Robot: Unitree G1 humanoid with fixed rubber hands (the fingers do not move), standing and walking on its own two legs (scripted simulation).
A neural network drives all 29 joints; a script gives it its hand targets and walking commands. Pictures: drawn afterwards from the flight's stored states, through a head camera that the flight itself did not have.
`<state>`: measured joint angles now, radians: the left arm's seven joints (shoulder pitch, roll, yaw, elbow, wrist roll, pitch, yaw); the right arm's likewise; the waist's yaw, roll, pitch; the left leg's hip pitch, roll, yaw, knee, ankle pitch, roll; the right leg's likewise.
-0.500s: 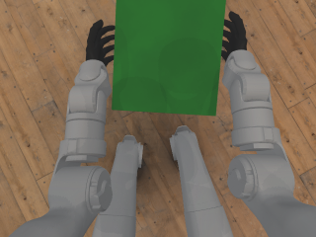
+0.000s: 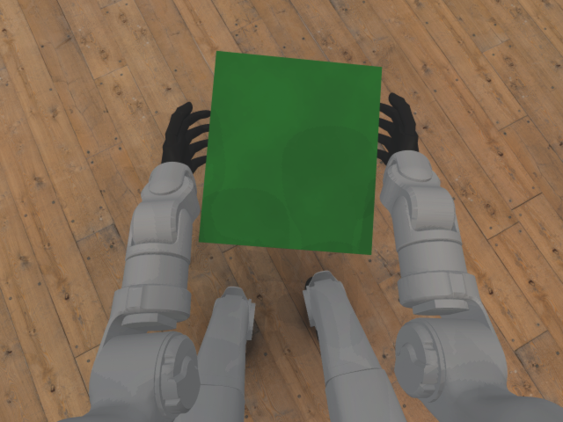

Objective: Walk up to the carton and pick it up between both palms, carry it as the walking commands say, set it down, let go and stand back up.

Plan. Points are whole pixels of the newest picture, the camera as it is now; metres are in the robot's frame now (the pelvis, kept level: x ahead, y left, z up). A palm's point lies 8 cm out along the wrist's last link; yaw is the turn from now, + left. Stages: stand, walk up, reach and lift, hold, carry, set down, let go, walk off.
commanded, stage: reach and lift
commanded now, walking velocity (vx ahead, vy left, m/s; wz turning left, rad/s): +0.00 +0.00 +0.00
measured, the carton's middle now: (286, 171) +0.45 -0.03 -0.11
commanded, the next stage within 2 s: none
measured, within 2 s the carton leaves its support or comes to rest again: neither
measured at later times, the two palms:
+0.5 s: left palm (142, 146) +0.43 +0.12 +0.06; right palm (431, 128) +0.42 -0.17 +0.07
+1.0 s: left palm (108, 139) +0.40 +0.12 +0.13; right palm (470, 120) +0.39 -0.17 +0.13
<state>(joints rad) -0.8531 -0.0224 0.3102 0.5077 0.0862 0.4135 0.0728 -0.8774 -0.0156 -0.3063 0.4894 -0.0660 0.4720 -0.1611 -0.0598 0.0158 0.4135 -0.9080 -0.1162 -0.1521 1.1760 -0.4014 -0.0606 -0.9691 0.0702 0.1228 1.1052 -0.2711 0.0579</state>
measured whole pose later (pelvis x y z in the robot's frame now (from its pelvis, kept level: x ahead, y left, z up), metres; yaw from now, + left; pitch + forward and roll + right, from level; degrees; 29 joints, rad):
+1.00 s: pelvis +0.11 +0.00 +0.10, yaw +0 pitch -3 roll +0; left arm -0.27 -0.15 0.20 0.35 0.20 0.64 0.02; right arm -0.28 0.15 -0.26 0.32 -0.21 0.67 -0.10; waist -0.03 0.00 -0.02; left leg -0.17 -0.04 -0.17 0.48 -0.27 -0.02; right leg -0.23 0.05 0.13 0.44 -0.16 0.02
